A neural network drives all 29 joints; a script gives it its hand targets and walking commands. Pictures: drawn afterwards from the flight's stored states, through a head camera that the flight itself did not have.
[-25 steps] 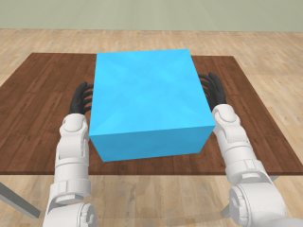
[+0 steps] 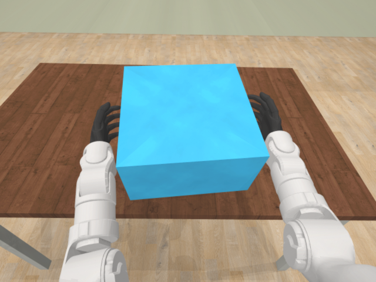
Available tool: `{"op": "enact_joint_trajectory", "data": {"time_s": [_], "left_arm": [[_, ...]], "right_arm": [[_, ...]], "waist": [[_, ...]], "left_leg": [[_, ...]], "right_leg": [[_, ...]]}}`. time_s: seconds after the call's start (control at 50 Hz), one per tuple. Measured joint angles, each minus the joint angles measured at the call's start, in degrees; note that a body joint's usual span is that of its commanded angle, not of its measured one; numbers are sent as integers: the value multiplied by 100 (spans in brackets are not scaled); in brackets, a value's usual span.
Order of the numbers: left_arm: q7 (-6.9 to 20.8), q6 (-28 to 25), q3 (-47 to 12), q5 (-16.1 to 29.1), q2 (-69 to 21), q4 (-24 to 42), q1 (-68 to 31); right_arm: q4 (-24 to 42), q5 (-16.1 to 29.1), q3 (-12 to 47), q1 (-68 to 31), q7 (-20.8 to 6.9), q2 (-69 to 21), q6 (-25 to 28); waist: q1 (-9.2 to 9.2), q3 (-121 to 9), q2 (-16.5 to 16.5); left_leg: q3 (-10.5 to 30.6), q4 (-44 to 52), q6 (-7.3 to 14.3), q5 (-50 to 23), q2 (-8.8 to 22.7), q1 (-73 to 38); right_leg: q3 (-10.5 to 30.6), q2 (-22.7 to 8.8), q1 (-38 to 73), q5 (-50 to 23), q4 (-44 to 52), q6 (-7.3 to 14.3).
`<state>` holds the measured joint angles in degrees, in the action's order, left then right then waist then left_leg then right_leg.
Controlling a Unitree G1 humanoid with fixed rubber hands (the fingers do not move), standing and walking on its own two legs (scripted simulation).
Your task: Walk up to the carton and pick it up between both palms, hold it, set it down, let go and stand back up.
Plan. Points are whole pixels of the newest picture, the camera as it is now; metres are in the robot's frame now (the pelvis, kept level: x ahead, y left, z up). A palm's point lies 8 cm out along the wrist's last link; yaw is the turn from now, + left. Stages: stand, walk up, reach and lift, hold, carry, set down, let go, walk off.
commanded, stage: set down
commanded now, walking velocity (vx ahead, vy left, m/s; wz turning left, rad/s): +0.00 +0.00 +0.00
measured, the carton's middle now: (185, 128) +0.43 +0.02 +0.11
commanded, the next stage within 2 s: none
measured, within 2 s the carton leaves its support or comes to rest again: neither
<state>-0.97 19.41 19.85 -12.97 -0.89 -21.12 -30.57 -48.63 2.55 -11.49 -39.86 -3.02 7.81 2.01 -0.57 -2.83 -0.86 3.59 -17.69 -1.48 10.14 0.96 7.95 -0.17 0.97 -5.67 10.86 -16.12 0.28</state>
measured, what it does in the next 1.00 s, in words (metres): stands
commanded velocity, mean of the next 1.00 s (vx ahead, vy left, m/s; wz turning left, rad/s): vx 0.00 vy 0.00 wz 0.00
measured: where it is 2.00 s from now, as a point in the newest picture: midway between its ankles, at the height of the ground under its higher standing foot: outside the picture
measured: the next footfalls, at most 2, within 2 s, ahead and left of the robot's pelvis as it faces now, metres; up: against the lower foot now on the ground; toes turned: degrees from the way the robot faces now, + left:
none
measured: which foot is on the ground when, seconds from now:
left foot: down 0.00-1.00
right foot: down 0.00-1.00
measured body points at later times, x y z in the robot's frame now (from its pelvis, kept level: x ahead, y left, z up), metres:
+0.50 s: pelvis +0.01 +0.00 +0.00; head +0.04 +0.01 +0.45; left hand +0.40 +0.20 +0.09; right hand +0.45 -0.16 +0.10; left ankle -0.01 +0.14 -0.75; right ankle -0.03 -0.11 -0.75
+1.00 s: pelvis +0.03 -0.02 -0.01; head +0.12 -0.02 +0.44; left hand +0.42 +0.19 +0.05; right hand +0.50 -0.17 +0.06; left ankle -0.01 +0.14 -0.75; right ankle -0.03 -0.11 -0.75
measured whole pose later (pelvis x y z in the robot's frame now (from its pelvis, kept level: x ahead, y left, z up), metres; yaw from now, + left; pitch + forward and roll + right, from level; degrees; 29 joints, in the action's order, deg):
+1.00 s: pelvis +0.03 -0.02 -0.01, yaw +0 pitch +20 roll +0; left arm -7.2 6.5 20.4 -11.3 -2.9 -29.0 -31.5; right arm -64.2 -1.3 -12.6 -48.9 -6.8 11.7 14.7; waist -4.5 -10.3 -0.9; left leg 3.6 -17.7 -2.9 8.8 2.3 27.5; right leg -0.2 2.3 -25.3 10.3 -16.0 2.2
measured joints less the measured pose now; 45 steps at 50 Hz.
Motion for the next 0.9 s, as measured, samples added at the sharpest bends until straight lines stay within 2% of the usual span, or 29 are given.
{"op": "enact_joint_trajectory", "data": {"time_s": [0.2,0.38,0.56,0.72,0.9], "left_arm": [[-45,-68,58,0,-47,-89,28],[-183,-368,-13,0,-75,-91,28],[-364,-453,-35,0,-158,-226,-26],[-556,-786,-158,10,-184,-299,20],[-565,-1088,57,20,-192,-657,-62]], "right_arm": [[-246,-102,-77,-97,-73,1,90],[-311,-167,-172,-175,-172,39,384],[-747,-240,-216,-388,-301,181,583],[-874,-261,-180,-464,-385,289,876],[-1350,-335,-65,-855,-377,360,994]], "waist": [[-84,95,0],[-142,96,0],[-194,85,0],[-316,-274,0],[-340,-336,0]], "left_leg": [[0,3,-12,24,1,82],[0,3,-23,24,3,298],[0,3,-51,23,23,569],[0,3,-110,2,97,1099],[-1,3,-110,-37,130,1383]], "right_leg": [[0,0,-83,27,0,7],[0,2,-299,27,0,19],[-1,22,-572,26,1,48],[-1,97,-1109,3,1,124],[-1,130,-1395,6,-2,129]]}}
